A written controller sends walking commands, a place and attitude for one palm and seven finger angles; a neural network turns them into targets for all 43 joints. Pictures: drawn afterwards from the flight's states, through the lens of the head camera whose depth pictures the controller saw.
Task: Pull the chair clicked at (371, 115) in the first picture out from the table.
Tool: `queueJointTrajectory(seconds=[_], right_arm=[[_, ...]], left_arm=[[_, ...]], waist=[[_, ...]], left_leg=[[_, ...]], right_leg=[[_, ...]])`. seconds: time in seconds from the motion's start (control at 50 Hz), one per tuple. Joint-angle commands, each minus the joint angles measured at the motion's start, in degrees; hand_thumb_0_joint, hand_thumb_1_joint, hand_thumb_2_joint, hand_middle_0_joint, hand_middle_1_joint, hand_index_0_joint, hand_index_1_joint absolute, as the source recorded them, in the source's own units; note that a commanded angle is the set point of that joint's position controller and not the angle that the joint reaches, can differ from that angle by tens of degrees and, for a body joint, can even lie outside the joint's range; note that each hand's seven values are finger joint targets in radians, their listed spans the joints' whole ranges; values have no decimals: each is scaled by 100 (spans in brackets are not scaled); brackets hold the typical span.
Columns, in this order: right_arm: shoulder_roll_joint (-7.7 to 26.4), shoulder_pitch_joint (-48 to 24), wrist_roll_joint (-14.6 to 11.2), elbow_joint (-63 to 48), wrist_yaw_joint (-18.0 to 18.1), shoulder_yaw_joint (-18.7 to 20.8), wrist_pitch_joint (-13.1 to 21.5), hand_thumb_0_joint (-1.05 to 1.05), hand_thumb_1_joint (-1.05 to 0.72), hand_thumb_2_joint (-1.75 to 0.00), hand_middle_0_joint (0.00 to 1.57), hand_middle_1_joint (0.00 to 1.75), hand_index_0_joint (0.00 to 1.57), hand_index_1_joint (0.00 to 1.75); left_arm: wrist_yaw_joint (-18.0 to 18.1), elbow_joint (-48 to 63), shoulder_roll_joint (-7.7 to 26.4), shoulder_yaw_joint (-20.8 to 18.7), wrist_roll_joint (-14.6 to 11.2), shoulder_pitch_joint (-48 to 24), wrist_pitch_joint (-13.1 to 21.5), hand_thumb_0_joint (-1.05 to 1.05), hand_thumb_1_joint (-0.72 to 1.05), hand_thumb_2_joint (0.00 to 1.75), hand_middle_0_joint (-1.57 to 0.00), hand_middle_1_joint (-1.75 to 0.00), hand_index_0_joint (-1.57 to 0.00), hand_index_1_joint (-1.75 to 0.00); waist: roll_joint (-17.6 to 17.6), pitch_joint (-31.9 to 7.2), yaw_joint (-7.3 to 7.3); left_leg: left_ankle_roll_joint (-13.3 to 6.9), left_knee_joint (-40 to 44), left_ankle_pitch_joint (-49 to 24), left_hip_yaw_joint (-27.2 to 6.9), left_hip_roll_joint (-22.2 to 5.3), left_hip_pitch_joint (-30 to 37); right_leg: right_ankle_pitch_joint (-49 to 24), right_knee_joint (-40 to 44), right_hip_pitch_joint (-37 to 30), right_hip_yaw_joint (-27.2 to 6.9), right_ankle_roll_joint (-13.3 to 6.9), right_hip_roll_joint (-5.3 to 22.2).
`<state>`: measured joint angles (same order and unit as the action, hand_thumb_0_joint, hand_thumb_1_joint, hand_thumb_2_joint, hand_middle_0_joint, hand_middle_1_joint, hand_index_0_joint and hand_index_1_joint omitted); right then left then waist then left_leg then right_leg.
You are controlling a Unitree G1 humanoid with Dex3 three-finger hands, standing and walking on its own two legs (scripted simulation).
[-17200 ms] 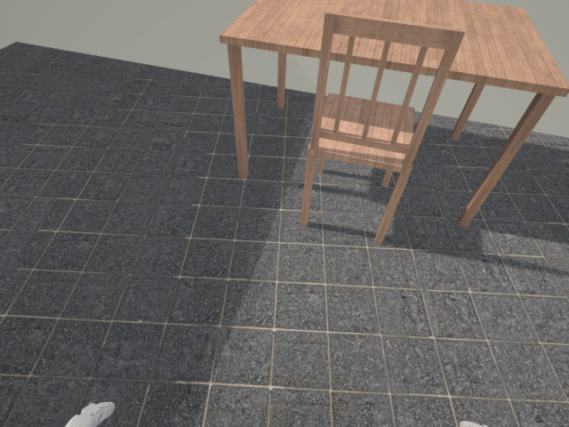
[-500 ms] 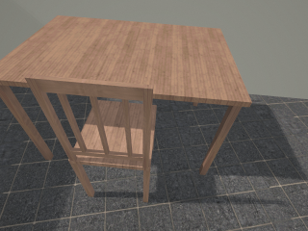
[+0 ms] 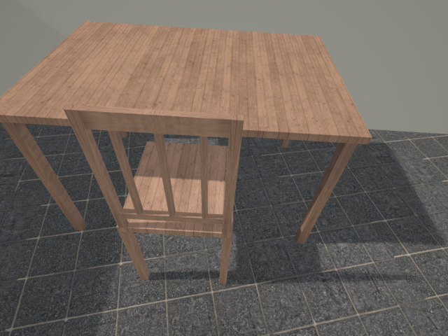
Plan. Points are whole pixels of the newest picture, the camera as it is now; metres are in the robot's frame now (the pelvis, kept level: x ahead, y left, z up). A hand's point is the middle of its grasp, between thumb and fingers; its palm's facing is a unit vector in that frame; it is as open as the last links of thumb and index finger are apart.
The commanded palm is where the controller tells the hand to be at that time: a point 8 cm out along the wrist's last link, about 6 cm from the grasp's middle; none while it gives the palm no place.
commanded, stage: come to a stop and stand still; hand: left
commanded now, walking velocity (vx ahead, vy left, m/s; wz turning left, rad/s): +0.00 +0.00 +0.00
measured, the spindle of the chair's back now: (166, 179) +0.50 +0.17 -0.07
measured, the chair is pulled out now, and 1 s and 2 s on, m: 0.00 0.00 0.00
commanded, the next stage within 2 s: look again from close up in 0.94 s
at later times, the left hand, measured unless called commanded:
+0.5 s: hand out of the picture -0.07 +0.25 -0.17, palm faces +0.11 -0.98 -0.17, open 7.3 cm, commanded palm none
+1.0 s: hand out of the picture -0.03 +0.28 -0.17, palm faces -0.01 -0.99 -0.13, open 7.3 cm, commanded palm none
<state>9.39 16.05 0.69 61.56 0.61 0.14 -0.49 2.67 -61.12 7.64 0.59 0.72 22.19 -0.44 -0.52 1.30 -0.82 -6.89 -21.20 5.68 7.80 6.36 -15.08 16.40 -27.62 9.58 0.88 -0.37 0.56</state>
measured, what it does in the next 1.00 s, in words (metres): steps to the left: left foot, then right foot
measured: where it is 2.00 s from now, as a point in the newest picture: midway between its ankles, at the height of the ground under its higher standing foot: outside the picture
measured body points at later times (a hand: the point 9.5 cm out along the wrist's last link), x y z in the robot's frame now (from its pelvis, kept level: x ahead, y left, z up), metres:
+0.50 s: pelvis -0.05 +0.08 +0.01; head -0.07 +0.10 +0.46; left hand -0.07 +0.30 -0.16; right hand -0.05 -0.14 -0.14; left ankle +0.04 +0.07 -0.73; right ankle -0.07 -0.05 -0.71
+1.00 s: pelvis -0.08 +0.11 +0.01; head -0.07 +0.15 +0.46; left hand -0.03 +0.34 -0.16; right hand -0.12 -0.09 -0.13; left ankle -0.02 +0.19 -0.74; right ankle -0.09 -0.05 -0.67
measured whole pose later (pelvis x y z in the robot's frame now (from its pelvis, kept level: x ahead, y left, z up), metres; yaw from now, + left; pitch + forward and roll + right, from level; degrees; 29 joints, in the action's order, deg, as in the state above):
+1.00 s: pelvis -0.08 +0.11 +0.01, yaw +1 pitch +2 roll -2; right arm 4.6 22.5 1.8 61.3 1.6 0.3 1.7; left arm 0.0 -57.2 10.9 -2.4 1.3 14.8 -2.1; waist 2.7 -1.4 -3.6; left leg -3.5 -21.1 6.1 0.3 1.3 -16.6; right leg 16.5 -54.9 26.3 -0.8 -0.2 1.5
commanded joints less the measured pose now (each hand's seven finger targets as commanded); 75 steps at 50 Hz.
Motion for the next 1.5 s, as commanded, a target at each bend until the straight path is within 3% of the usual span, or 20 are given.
queueJointTrajectory(seconds=[0.0,0.1,0.14,0.2,0.24,0.28,0.36,0.46,0.48,0.5,0.52,0.54,0.6,0.62,0.64,0.7,0.82,1.06,1.14,1.48], right_arm=[[752,6,-24,-144,61,178,34,0,-90,-90,20,30,20,30],[700,-403,-78,-178,57,248,-128,0,-90,-90,20,30,20,30],[432,338,-75,4,38,356,-227,0,-90,-90,20,30,20,30],[186,1271,-71,212,-28,259,-52,0,-90,-90,20,30,20,30],[626,905,27,62,60,264,117,0,-90,-90,20,30,20,30],[653,204,20,-166,142,200,119,0,-90,-90,20,30,20,30],[668,-165,21,-252,170,207,106,0,-90,-90,20,30,20,30],[834,-697,25,-283,168,409,-138,0,-90,-90,20,30,20,30],[475,-400,-139,-160,181,456,-221,0,-90,-90,20,30,20,30],[465,462,-96,-175,114,526,-240,0,-90,-90,20,30,20,30],[571,1372,-25,-58,89,546,-265,0,-90,-90,20,30,20,30],[418,1808,-24,55,1,505,-190,0,-90,-90,20,30,20,30],[317,1524,70,129,22,309,50,0,-90,-90,20,30,20,30],[576,1487,114,50,146,285,132,0,-90,-90,20,30,20,30],[969,1401,142,-160,246,307,127,0,-90,-90,20,30,20,30],[958,191,183,-533,240,283,118,0,-90,-90,20,30,20,30],[606,790,78,-214,229,238,296,0,-90,-90,20,30,20,30],[593,920,88,-24,110,266,120,0,-90,-90,20,30,20,30],[-28,682,-2,-70,69,74,117,0,-90,-90,20,30,20,30],[235,168,-73,322,174,-23,185,0,-90,-90,20,30,20,30]], left_arm=[[39,-40,568,-151,76,950,-6,0,90,90,-20,-30,-20,-30],[62,-398,617,-306,80,1863,21,0,90,90,-20,-30,-20,-30],[143,138,764,-367,23,-18,58,0,90,90,-20,-30,-20,-30],[152,551,658,-301,44,-1199,160,0,90,90,-20,-30,-20,-30],[51,255,359,-251,3,134,9,0,90,90,-20,-30,-20,-30],[18,66,421,-284,38,516,-79,0,90,90,-20,-30,-20,-30],[-1,-262,498,-382,94,1115,-147,0,90,90,-20,-30,-20,-30],[-24,-614,611,-597,11,2830,-109,0,90,90,-20,-30,-20,-30],[65,-480,861,-621,71,2366,-104,0,90,90,-20,-30,-20,-30],[146,306,752,-429,105,49,-82,0,90,90,-20,-30,-20,-30],[176,894,727,-413,135,-1765,21,0,90,90,-20,-30,-20,-30],[142,1214,1144,-537,95,-2578,100,0,90,90,-20,-30,-20,-30],[-10,621,517,-362,104,-573,-42,0,90,90,-20,-30,-20,-30],[-103,545,314,-327,72,48,-112,0,90,90,-20,-30,-20,-30],[-152,661,491,-387,90,66,-182,0,90,90,-20,-30,-20,-30],[-253,618,792,-499,183,-131,-188,0,90,90,-20,-30,-20,-30],[-294,529,565,-398,102,-199,-87,0,90,90,-20,-30,-20,-30],[-182,405,249,-237,-4,-92,30,0,90,90,-20,-30,-20,-30],[-72,293,749,-225,-13,-73,162,0,90,90,-20,-30,-20,-30],[-32,-141,416,-58,-27,314,319,0,90,90,-20,-30,-20,-30]], waist=[[-552,436,248],[350,503,554],[1837,530,-287],[481,484,-858],[-1749,562,-168],[-1272,766,213],[-403,435,475],[10,553,1050],[2105,652,795],[2369,723,-367],[1523,489,-1174],[1206,207,-1463],[-642,654,-466],[-2338,707,-245],[-2406,800,-231],[-293,730,307],[-551,76,35],[-633,-201,19],[974,284,-17],[205,98,72]], left_leg=[[811,1709,2767,-2054,-1447,-154],[1796,694,1748,-900,-487,-398],[962,-2899,1597,-1416,-714,1003],[652,-1267,1102,-1509,-1002,1291],[748,945,2274,-2960,-1609,-9],[394,1645,3365,-3255,-1877,-1055],[1340,2094,2728,-2667,-1561,-1018],[2296,907,1778,-1036,-519,-1326],[2128,-2421,1932,-281,350,-1187],[1121,-5050,2479,-1372,-453,-699],[803,-5560,2182,-1491,-727,-80],[566,-4814,2393,-1527,-1170,842],[705,-270,1687,-965,-899,679],[534,498,2389,-3005,-1769,413],[208,1408,3441,-4586,-2598,-589],[-8,1544,4065,-4342,-2471,-1542],[157,1168,2349,-2546,-1781,-104],[98,897,2071,-2178,-1612,-88],[680,-626,1416,-884,-679,-700],[669,-254,-437,-979,-1063,597]], right_leg=[[756,-69,496,97,-252,84],[1094,1154,-62,-104,-520,423],[2458,2020,2774,-1754,-1141,2028],[932,600,2673,-686,-438,1218],[1266,-1424,1830,63,-43,38],[894,-2342,1207,-322,-172,100],[432,-2699,789,-209,-60,-13],[1017,1381,-1595,751,-387,-321],[1332,2337,-575,-961,-1041,1103],[1016,2089,1655,-1731,-1337,2034],[230,1876,2286,-1002,-1282,1934],[314,1489,2615,-928,-1162,1907],[1293,-1425,1947,-137,-519,542],[1805,-2866,2692,123,-226,-190],[1580,-3968,2772,-536,-223,-259],[199,-4695,2505,-777,-188,34],[-392,-3925,2568,-412,17,55],[260,230,220,228,-17,-121],[880,1677,272,-1433,-577,1318],[-2359,789,15,-566,-172,529]])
